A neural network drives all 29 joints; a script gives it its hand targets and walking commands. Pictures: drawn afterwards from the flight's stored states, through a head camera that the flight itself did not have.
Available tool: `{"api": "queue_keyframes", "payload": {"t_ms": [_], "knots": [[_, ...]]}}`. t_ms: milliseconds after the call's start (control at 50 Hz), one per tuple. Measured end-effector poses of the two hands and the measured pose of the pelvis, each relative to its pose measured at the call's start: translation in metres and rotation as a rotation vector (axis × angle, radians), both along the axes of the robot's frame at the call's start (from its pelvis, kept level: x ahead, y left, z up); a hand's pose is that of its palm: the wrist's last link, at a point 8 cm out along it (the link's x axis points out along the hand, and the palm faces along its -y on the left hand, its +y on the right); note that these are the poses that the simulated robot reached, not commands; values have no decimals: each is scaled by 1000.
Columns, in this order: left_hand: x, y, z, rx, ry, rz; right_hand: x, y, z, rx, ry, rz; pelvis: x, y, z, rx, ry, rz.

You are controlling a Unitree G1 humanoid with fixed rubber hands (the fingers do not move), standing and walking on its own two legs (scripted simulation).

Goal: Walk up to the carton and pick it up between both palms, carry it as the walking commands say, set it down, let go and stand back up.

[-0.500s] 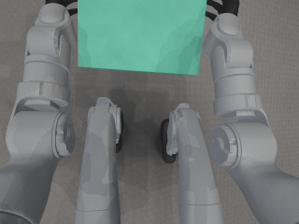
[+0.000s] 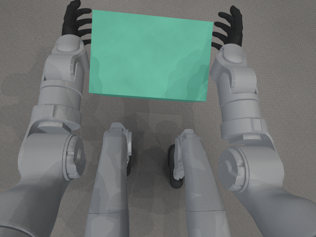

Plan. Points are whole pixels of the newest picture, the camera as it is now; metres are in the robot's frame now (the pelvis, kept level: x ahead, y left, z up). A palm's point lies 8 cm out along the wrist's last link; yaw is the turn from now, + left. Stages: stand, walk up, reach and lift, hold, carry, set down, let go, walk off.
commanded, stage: reach and lift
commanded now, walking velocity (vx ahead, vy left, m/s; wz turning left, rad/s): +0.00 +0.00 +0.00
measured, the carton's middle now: (150, 65) +0.50 +0.03 -0.12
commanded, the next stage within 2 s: none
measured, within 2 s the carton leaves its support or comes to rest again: neither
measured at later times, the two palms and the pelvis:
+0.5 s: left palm (33, 21) +0.47 +0.22 +0.08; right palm (257, 21) +0.49 -0.12 +0.10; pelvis +0.09 +0.00 +0.10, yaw +0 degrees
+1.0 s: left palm out of the picture +0.46 +0.21 +0.15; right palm out of the picture +0.47 -0.13 +0.17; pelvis +0.12 +0.01 +0.16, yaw +2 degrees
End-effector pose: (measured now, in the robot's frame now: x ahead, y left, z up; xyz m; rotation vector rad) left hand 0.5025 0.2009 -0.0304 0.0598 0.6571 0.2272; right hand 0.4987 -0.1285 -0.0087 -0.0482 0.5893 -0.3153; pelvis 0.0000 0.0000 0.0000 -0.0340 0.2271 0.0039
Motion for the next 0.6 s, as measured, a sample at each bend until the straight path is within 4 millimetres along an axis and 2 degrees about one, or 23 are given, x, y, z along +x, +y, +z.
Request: {"api": "queue_keyframes", "payload": {"t_ms": [100, 240, 320, 400, 460, 540, 600], "knots": [[-10, 0, 26, -13, 16, 8, -10, -1, 23, 9, 19, 2, 13, 0, 16, -1, 50, 2], [-22, 3, 79, -56, 46, 29, -15, 1, 81, 47, 39, 27, 45, 1, 44, -3, 162, 0], [-23, 11, 100, -61, 53, 19, -11, 3, 105, 60, 47, 94, 59, 1, 62, -7, 190, -4], [-24, 17, 108, -53, 60, 22, -7, 7, 114, 79, 61, 142, 72, 1, 78, -9, 188, -1], [-27, 19, 110, -53, 82, 27, -9, 9, 113, 85, 88, 137, 82, 3, 92, -11, 192, 3], [-34, 17, 106, -63, 128, 26, -16, 8, 110, 93, 131, 110, 96, 6, 108, -14, 193, 10], [-34, 12, 109, -46, 124, 9, -17, 5, 115, 82, 125, 91, 105, 8, 117, -16, 196, 13]]}}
